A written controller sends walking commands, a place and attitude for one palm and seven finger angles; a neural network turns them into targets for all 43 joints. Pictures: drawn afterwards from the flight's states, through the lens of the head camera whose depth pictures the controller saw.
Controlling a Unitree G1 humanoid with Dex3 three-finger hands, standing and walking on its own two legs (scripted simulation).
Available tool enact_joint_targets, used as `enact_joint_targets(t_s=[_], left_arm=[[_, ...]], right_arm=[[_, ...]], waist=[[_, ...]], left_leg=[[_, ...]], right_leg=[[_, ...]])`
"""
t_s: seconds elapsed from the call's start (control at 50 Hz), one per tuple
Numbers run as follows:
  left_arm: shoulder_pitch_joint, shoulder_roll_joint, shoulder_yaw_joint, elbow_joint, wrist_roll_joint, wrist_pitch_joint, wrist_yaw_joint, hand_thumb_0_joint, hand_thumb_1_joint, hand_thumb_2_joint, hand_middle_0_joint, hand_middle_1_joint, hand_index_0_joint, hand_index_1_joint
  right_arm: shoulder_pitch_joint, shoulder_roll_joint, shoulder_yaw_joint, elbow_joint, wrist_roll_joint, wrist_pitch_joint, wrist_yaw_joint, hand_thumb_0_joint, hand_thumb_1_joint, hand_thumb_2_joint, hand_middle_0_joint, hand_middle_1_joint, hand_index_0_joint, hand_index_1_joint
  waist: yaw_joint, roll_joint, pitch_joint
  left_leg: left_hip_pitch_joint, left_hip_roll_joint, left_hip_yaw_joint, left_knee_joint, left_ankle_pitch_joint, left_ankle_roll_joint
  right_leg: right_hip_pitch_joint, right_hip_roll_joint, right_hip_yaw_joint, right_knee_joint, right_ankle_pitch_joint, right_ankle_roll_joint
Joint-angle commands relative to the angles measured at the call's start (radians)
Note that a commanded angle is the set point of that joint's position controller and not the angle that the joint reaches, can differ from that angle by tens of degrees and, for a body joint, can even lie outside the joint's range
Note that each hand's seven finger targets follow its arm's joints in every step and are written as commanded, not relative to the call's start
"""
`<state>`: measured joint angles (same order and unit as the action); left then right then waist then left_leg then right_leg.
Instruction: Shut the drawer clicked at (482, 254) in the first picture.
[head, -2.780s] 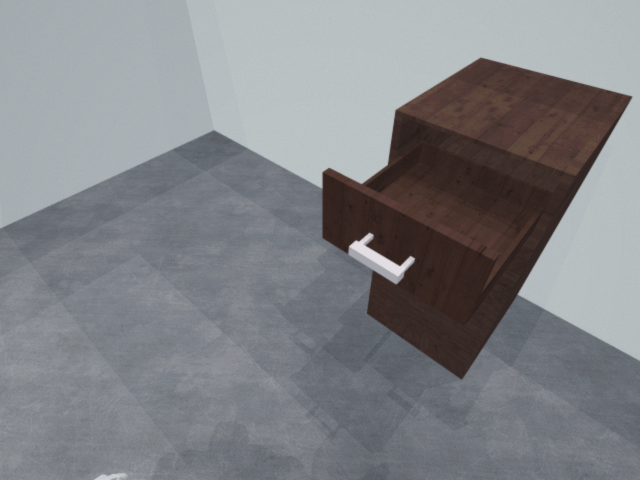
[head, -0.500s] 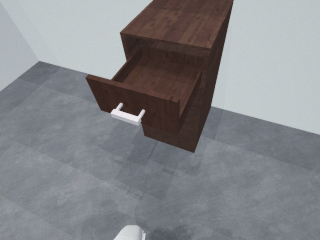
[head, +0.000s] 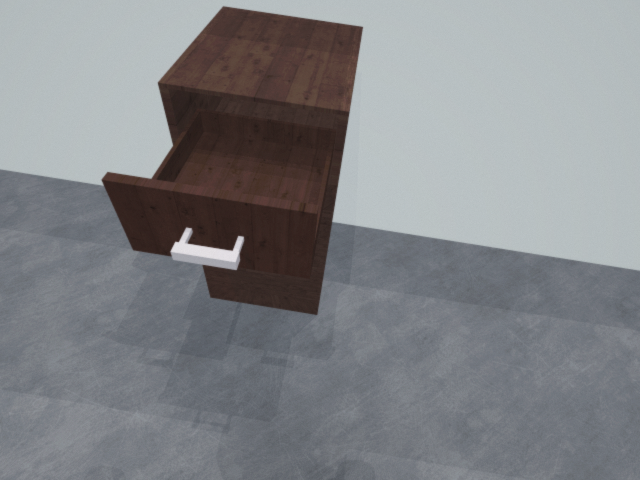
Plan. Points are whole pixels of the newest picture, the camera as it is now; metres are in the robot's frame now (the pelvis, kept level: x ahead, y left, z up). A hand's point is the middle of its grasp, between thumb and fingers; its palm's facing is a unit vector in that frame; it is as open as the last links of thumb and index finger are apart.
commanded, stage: take the last steps up to it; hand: left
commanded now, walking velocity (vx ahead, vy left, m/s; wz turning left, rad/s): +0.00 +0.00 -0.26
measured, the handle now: (209, 246) +0.47 +0.22 -0.05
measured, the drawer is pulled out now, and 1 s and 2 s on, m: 0.29 0.29 0.29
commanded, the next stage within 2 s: come to a stop and stand still in 0.56 s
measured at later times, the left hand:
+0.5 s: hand out of the picture +0.14 +0.16 -0.17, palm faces -0.03 -0.98 -0.19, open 7.1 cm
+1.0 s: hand out of the picture +0.11 +0.22 -0.20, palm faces -0.02 -0.98 -0.19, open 7.4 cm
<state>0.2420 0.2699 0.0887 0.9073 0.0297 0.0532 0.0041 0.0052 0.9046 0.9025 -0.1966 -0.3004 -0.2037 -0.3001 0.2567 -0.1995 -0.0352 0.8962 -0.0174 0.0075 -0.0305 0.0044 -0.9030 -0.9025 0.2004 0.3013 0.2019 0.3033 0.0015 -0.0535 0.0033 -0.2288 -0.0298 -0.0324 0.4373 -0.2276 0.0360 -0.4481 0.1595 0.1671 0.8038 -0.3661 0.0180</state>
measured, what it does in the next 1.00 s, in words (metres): walks ahead: right foot, then left foot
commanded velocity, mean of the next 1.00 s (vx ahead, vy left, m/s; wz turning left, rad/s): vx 0.04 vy -0.03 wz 0.01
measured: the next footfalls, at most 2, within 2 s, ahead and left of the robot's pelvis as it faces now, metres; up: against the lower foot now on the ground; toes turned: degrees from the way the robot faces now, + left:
right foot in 0.38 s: +0.02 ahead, -0.12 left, +0.00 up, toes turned -10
left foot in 0.74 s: +0.26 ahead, +0.13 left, +0.00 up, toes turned +3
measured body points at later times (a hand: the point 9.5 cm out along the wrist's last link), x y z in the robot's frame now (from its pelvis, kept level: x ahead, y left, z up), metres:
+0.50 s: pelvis +0.05 -0.01 +0.00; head +0.04 -0.01 +0.45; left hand +0.14 +0.21 -0.15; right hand -0.07 -0.22 -0.16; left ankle +0.03 +0.09 -0.70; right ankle -0.02 -0.11 -0.74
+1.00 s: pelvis +0.11 +0.04 -0.01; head +0.14 +0.07 +0.44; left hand +0.12 +0.28 -0.18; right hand +0.19 -0.19 -0.14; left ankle +0.22 +0.13 -0.74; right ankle +0.05 -0.09 -0.67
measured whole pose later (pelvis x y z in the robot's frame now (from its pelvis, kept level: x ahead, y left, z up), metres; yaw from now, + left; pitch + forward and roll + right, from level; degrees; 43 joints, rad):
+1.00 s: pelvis +0.11 +0.04 -0.01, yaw -6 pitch -1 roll -1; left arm 0.31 0.19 0.06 1.03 0.03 0.06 0.03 0.00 0.91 0.90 -0.19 -0.30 -0.20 -0.30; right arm 0.11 -0.12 -0.03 0.99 -0.02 0.00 -0.04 0.00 -0.91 -0.90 0.20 0.30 0.20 0.30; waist 0.03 -0.05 0.08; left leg -0.37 0.06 0.15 0.47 -0.09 0.05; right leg -0.41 -0.01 -0.01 1.08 -0.44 0.02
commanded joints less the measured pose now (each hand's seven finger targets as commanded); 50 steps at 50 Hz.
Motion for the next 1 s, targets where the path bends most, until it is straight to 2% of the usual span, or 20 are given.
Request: enact_joint_targets(t_s=[0.0, 0.06, 0.2, 0.3, 0.34, 0.36, 0.38, 0.4, 0.42, 0.5, 0.64, 0.68, 0.7, 0.72, 0.74, 0.76, 0.8, 0.84, 0.9, 0.98], left_arm=[[0.051, 0.06, 0.015, -0.043, 0.005, -0.02, -0.016, 0.0, 0.9, 0.9, -0.2, -0.3, -0.2, -0.3], [0.018, 0.03, -0.005, -0.038, -0.004, -0.016, -0.015, 0.0, 0.9, 0.9, -0.2, -0.3, -0.2, -0.3], [-0.12, -0.008, -0.039, -0.048, 0.002, -0.034, -0.023, 0.0, 0.9, 0.9, -0.2, -0.3, -0.2, -0.3], [-0.017, -0.039, -0.043, 0.02, -0.007, -0.06, -0.015, 0.0, 0.9, 0.9, -0.2, -0.3, -0.2, -0.3], [0.091, 0.014, -0.028, 0.072, -0.008, -0.079, -0.001, 0.0, 0.9, 0.9, -0.2, -0.3, -0.2, -0.3], [0.177, 0.085, -0.009, 0.102, -0.005, -0.086, 0.009, 0.0, 0.9, 0.9, -0.2, -0.3, -0.2, -0.3], [0.246, 0.126, -0.001, 0.113, -0.01, -0.081, 0.015, 0.0, 0.9, 0.9, -0.2, -0.3, -0.2, -0.3], [0.221, 0.092, -0.001, 0.119, -0.01, -0.08, 0.022, 0.0, 0.9, 0.9, -0.2, -0.3, -0.2, -0.3], [0.184, 0.062, 0.0, 0.12, -0.01, -0.089, 0.024, 0.0, 0.9, 0.9, -0.2, -0.3, -0.2, -0.3], [0.117, -0.013, -0.016, 0.102, -0.004, -0.105, 0.028, 0.0, 0.9, 0.9, -0.2, -0.3, -0.2, -0.3], [0.122, 0.029, -0.016, 0.127, 0.001, -0.108, 0.029, 0.0, 0.9, 0.9, -0.2, -0.3, -0.2, -0.3], [0.126, 0.012, -0.023, 0.139, -0.003, -0.092, 0.036, 0.0, 0.9, 0.9, -0.2, -0.3, -0.2, -0.3], [0.15, -0.003, -0.031, 0.14, -0.006, -0.084, 0.04, 0.0, 0.9, 0.9, -0.2, -0.3, -0.2, -0.3], [0.22, -0.034, -0.036, 0.147, -0.024, -0.077, 0.045, 0.0, 0.9, 0.9, -0.2, -0.3, -0.2, -0.3], [0.289, -0.057, -0.041, 0.16, -0.035, -0.064, 0.049, 0.0, 0.9, 0.9, -0.2, -0.3, -0.2, -0.3], [0.297, -0.05, -0.04, 0.159, -0.028, -0.057, 0.054, 0.0, 0.9, 0.9, -0.2, -0.3, -0.2, -0.3], [0.251, -0.052, -0.04, 0.163, -0.018, -0.034, 0.059, 0.0, 0.9, 0.9, -0.2, -0.3, -0.2, -0.3], [0.198, -0.036, -0.029, 0.145, -0.008, -0.017, 0.047, 0.0, 0.9, 0.9, -0.2, -0.3, -0.2, -0.3], [0.209, -0.031, -0.018, 0.13, -0.003, 0.001, 0.032, 0.0, 0.9, 0.9, -0.2, -0.3, -0.2, -0.3], [0.215, -0.038, -0.003, 0.1, 0.002, 0.018, 0.018, 0.0, 0.9, 0.9, -0.2, -0.3, -0.2, -0.3]], right_arm=[[-0.043, -0.143, -0.016, -0.073, -0.005, -0.034, -0.02, 0.0, -0.9, -0.9, 0.2, 0.3, 0.2, 0.3], [0.042, -0.14, -0.012, -0.02, -0.011, -0.038, -0.02, 0.0, -0.9, -0.9, 0.2, 0.3, 0.2, 0.3], [0.202, -0.145, -0.023, 0.094, -0.017, -0.045, -0.009, 0.0, -0.9, -0.9, 0.2, 0.3, 0.2, 0.3], [0.208, -0.121, -0.022, 0.152, -0.006, -0.045, -0.005, 0.0, -0.9, -0.9, 0.2, 0.3, 0.2, 0.3], [0.19, -0.059, -0.008, 0.157, 0.007, -0.056, 0.002, 0.0, -0.9, -0.9, 0.2, 0.3, 0.2, 0.3], [0.17, -0.012, 0.001, 0.137, 0.009, -0.061, 0.003, 0.0, -0.9, -0.9, 0.2, 0.3, 0.2, 0.3], [0.105, -0.049, -0.011, 0.107, -0.004, -0.054, 0.005, 0.0, -0.9, -0.9, 0.2, 0.3, 0.2, 0.3], [0.09, -0.062, -0.023, 0.109, -0.011, -0.048, 0.009, 0.0, -0.9, -0.9, 0.2, 0.3, 0.2, 0.3], [0.093, -0.048, -0.022, 0.126, -0.013, -0.045, 0.013, 0.0, -0.9, -0.9, 0.2, 0.3, 0.2, 0.3], [0.131, 0.015, -0.025, 0.144, -0.008, -0.027, 0.026, 0.0, -0.9, -0.9, 0.2, 0.3, 0.2, 0.3], [0.076, 0.024, -0.024, 0.096, 0.0, -0.032, 0.046, 0.0, -0.9, -0.9, 0.2, 0.3, 0.2, 0.3], [0.154, 0.008, -0.022, 0.129, -0.005, -0.04, 0.03, 0.0, -0.9, -0.9, 0.2, 0.3, 0.2, 0.3], [0.243, -0.041, -0.03, 0.153, -0.007, -0.046, 0.021, 0.0, -0.9, -0.9, 0.2, 0.3, 0.2, 0.3], [0.286, -0.119, -0.04, 0.152, -0.014, -0.051, 0.007, 0.0, -0.9, -0.9, 0.2, 0.3, 0.2, 0.3], [0.279, -0.163, -0.041, 0.152, 0.0, -0.043, -0.003, 0.0, -0.9, -0.9, 0.2, 0.3, 0.2, 0.3], [0.212, -0.155, -0.032, 0.137, 0.004, -0.034, -0.009, 0.0, -0.9, -0.9, 0.2, 0.3, 0.2, 0.3], [0.083, -0.125, -0.025, 0.109, 0.006, -0.029, -0.025, 0.0, -0.9, -0.9, 0.2, 0.3, 0.2, 0.3], [0.016, -0.101, -0.025, 0.1, 0.001, -0.016, -0.026, 0.0, -0.9, -0.9, 0.2, 0.3, 0.2, 0.3], [-0.029, -0.121, -0.041, 0.083, 0.001, -0.009, -0.026, 0.0, -0.9, -0.9, 0.2, 0.3, 0.2, 0.3], [-0.075, -0.127, -0.057, 0.066, -0.005, -0.001, -0.017, 0.0, -0.9, -0.9, 0.2, 0.3, 0.2, 0.3]], waist=[[0.034, 0.157, 0.025], [0.004, 0.194, 0.01], [-0.073, 0.194, 0.048], [-0.016, 0.168, -0.011], [0.033, 0.041, -0.039], [0.066, -0.156, -0.023], [0.097, -0.142, 0.023], [0.075, -0.069, 0.07], [0.06, -0.136, 0.114], [-0.006, -0.004, 0.162], [-0.015, -0.104, 0.165], [-0.05, -0.076, 0.095], [-0.074, 0.008, 0.017], [-0.064, 0.187, -0.092], [-0.039, 0.315, -0.171], [-0.018, 0.257, -0.142], [-0.009, 0.282, -0.036], [-0.009, 0.208, 0.044], [-0.003, 0.138, -0.017], [0.003, 0.199, -0.059]], left_leg=[[-0.028, 0.259, -0.15, -0.193, 0.19, 0.109], [0.078, 0.24, -0.107, -0.149, 0.309, 0.117], [0.151, 0.287, -0.174, -0.21, 0.046, 0.158], [0.065, 0.236, -0.108, -0.089, 0.107, 0.108], [-0.165, 0.16, -0.003, 0.049, -0.046, 0.033], [-0.379, 0.057, 0.115, 0.231, -0.235, -0.018], [-0.465, 0.069, 0.106, 0.393, -0.378, -0.03], [-0.485, 0.092, 0.075, 0.499, -0.315, -0.029], [-0.485, 0.121, 0.06, 0.54, -0.256, -0.031], [-0.405, 0.141, 0.086, 0.558, -0.121, -0.056], [-0.193, 0.113, 0.135, 0.29, 0.005, -0.045], [-0.025, 0.068, 0.152, 0.126, 0.152, -0.049], [0.118, 0.104, 0.113, 0.083, 0.386, -0.043], [0.278, 0.285, -0.066, 0.081, 0.765, 0.026], [0.258, 0.429, -0.194, -0.003, 1.001, 0.12], [0.167, 0.428, -0.163, -0.053, 0.921, 0.151], [0.003, 0.434, -0.177, -0.124, 0.656, 0.144], [-0.078, 0.397, -0.122, -0.162, 0.449, 0.135], [-0.057, 0.391, -0.084, -0.18, 0.234, 0.134], [-0.086, 0.365, -0.059, -0.245, -0.101, 0.102]], right_leg=[[-0.082, -0.108, -0.083, 0.337, 0.025, 0.03], [-0.101, -0.133, -0.113, 0.258, 0.02, 0.035], [-0.052, -0.182, -0.2, -0.044, -0.075, 0.0], [0.247, -0.153, -0.256, -0.346, 0.074, -0.029], [0.55, -0.288, -0.12, -0.461, 0.129, -0.07], [0.671, -0.48, 0.125, -0.534, 0.127, -0.151], [0.604, -0.602, 0.24, -0.593, 0.091, -0.23], [0.562, -0.588, 0.194, -0.603, 0.106, -0.251], [0.511, -0.548, 0.13, -0.602, 0.175, -0.235], [0.368, -0.478, -0.084, -0.606, 0.362, -0.201], [0.255, -0.42, -0.183, -0.539, 0.457, -0.142], [0.275, -0.35, -0.231, -0.354, 0.57, -0.097], [0.257, -0.304, -0.242, -0.191, 0.499, -0.062], [0.151, -0.222, -0.277, -0.059, 0.202, -0.017], [0.191, -0.168, -0.242, 0.11, -0.249, 0.001], [0.224, -0.179, -0.174, 0.195, -0.296, -0.013], [0.167, -0.208, -0.126, 0.27, -0.224, -0.004], [0.118, -0.222, -0.123, 0.284, -0.159, 0.0], [0.065, -0.206, -0.129, 0.329, -0.084, 0.004], [0.071, -0.203, -0.161, 0.254, -0.038, 0.006]])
